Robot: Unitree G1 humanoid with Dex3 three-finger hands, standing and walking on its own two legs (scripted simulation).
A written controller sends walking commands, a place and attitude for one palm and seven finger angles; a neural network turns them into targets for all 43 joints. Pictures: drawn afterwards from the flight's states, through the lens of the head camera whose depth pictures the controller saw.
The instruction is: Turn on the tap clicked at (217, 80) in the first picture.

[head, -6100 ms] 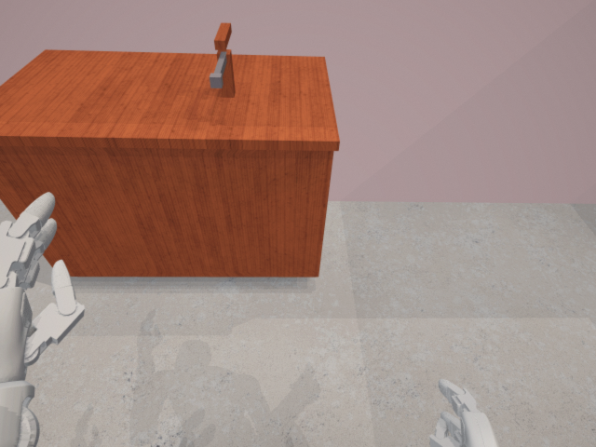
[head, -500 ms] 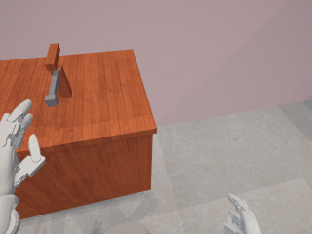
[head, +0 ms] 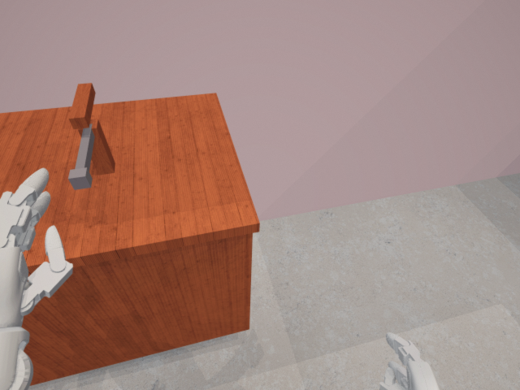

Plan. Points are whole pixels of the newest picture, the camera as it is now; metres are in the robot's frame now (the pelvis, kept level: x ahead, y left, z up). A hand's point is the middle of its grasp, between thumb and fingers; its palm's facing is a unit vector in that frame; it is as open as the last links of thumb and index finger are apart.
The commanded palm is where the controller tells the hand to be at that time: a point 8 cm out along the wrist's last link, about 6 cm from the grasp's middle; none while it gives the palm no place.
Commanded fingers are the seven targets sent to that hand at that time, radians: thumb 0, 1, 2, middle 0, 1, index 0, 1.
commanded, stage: shuffle to correct the standing spot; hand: left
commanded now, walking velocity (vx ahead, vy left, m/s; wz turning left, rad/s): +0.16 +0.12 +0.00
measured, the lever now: (80, 178) +0.43 +0.36 +0.08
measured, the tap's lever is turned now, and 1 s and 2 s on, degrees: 0 0 0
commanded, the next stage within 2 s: come to a stop and stand still in 0.52 s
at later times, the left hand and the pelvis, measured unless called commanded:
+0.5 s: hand (95, 208) +0.29 +0.25 +0.16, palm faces +0.34 -0.82 -0.46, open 7.4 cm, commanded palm +0.23 +0.30 +0.18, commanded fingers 0.00 0.90 0.90 -0.20 -0.30 -0.20 -0.30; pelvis +0.07 +0.02 -0.02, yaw +1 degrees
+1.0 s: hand (72, 168) +0.36 +0.31 +0.17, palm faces +0.36 -0.87 -0.34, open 7.4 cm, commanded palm +0.30 +0.34 +0.18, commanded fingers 0.00 0.90 0.90 -0.20 -0.30 -0.20 -0.30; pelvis +0.12 +0.07 +0.00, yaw -3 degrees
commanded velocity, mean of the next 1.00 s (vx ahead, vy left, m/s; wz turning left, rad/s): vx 0.03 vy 0.03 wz -0.01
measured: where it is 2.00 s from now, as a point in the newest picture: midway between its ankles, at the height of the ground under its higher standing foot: outside the picture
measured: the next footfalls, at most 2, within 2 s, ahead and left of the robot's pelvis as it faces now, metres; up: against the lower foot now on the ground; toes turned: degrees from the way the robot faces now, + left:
right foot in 0.44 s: +0.09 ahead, -0.05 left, +0.00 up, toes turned -3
left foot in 0.74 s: +0.21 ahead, +0.22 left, +0.00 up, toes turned +0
